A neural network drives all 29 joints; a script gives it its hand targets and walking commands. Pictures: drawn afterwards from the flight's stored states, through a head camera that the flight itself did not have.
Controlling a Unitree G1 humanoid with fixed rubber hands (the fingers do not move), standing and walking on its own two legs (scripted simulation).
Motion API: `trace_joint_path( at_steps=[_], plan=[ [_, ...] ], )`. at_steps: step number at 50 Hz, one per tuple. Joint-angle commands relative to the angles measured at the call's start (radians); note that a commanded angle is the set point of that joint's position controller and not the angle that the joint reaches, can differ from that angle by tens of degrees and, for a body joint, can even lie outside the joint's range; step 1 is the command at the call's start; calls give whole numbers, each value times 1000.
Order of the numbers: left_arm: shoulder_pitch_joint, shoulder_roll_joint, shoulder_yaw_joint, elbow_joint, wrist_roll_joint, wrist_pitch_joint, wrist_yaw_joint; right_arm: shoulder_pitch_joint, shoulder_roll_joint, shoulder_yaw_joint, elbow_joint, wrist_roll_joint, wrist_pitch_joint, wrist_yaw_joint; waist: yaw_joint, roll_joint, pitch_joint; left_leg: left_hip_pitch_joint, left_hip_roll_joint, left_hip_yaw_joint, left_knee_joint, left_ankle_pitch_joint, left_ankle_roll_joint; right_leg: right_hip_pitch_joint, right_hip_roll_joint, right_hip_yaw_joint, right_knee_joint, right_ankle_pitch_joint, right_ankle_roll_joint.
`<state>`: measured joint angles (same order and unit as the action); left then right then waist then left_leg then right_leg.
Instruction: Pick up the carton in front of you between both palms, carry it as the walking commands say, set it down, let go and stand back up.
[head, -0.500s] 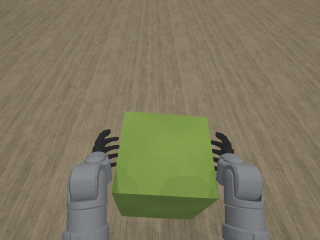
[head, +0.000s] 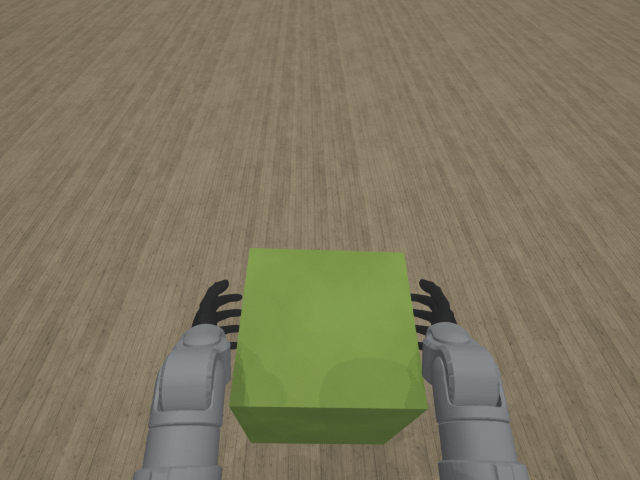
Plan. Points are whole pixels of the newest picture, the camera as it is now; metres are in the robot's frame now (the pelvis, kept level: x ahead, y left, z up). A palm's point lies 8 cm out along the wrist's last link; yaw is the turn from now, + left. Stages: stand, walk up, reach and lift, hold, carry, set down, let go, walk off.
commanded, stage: carry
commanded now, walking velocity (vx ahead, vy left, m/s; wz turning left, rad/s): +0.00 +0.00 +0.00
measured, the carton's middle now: (322, 354) +0.31 +0.00 -0.05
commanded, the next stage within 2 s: hold in 1.26 s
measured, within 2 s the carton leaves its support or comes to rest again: neither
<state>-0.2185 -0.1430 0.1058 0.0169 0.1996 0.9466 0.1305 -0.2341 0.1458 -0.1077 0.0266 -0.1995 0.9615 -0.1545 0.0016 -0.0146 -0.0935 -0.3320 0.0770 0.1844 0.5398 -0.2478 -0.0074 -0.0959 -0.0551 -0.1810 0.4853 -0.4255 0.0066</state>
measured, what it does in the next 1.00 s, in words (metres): shifts its weight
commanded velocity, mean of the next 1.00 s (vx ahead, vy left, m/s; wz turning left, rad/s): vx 0.00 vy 0.00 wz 0.00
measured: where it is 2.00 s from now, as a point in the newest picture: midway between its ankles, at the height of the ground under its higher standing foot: outside the picture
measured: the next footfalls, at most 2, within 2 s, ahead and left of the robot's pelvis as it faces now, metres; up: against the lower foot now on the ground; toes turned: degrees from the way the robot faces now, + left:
none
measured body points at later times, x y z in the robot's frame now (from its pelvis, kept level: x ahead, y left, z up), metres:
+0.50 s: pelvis -0.05 +0.01 +0.00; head -0.07 +0.01 +0.45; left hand +0.26 +0.16 +0.04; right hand +0.26 -0.15 +0.04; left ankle +0.01 +0.13 -0.73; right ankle -0.12 -0.08 -0.73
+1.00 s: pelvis -0.07 +0.00 +0.00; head -0.10 +0.00 +0.45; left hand +0.23 +0.15 +0.03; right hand +0.23 -0.15 +0.03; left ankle +0.01 +0.13 -0.73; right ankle -0.12 -0.08 -0.73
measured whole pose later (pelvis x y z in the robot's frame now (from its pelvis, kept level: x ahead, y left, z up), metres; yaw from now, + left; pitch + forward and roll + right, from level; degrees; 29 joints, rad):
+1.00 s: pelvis -0.07 +0.00 +0.00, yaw +0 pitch +1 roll +0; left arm -0.25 -0.15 0.18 0.21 0.26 0.74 0.04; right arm -0.25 0.15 -0.20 0.21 -0.26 0.74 -0.03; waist 0.00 0.00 -0.08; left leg -0.39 0.10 0.18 0.51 -0.13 0.00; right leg -0.19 -0.04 -0.19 0.56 -0.38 -0.03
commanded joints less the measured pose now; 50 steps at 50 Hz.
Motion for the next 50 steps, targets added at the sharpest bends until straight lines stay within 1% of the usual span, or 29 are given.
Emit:
trace_joint_path(
  at_steps=[1,3,6,9,13,17,21,24,31,50],
  plan=[
    [-413,-995,-601,-7,-342,-91,-360,-404,999,606,-14,342,-102,379,5,-28,-283,153,67,-57,44,467,23,74,-137,64,8,862,6],
    [-404,-975,-574,5,-309,-133,-356,-402,977,584,-6,308,-145,376,6,-32,-276,157,72,-59,47,436,25,47,-137,57,13,808,-1],
    [-445,-935,-521,30,-257,-198,-346,-442,928,532,20,257,-208,368,5,-13,-263,177,89,-71,31,449,30,-3,-120,47,2,625,-6],
    [-483,-912,-457,97,-208,-261,-342,-474,898,463,92,206,-273,364,5,8,-244,176,96,-82,9,430,36,-33,-110,53,-20,486,-12],
    [-522,-928,-420,176,-179,-321,-347,-502,912,418,175,172,-333,370,4,16,-239,175,95,-89,-12,375,38,-58,-108,64,-35,390,-18],
    [-523,-952,-429,201,-180,-327,-353,-493,937,420,199,169,-339,377,4,15,-249,176,97,-92,-22,357,38,-70,-108,71,-35,354,-21],
    [-494,-959,-474,161,-208,-284,-352,-463,944,461,158,195,-297,376,3,14,-249,169,100,-94,-28,344,37,-86,-108,74,-36,325,-21],
    [-476,-941,-465,155,-204,-258,-350,-447,926,453,152,194,-270,374,3,13,-236,158,102,-97,-37,324,34,-100,-108,78,-43,296,-22],
    [-513,-944,-471,130,-213,-258,-349,-486,932,463,133,207,-270,376,2,16,-212,142,98,-100,-61,256,29,-128,-108,88,-68,221,-30],
    [-503,-943,-471,130,-214,-253,-350,-470,935,458,139,204,-265,378,1,14,-230,138,98,-94,-59,271,22,-134,-108,94,-53,256,-35]
  ],
)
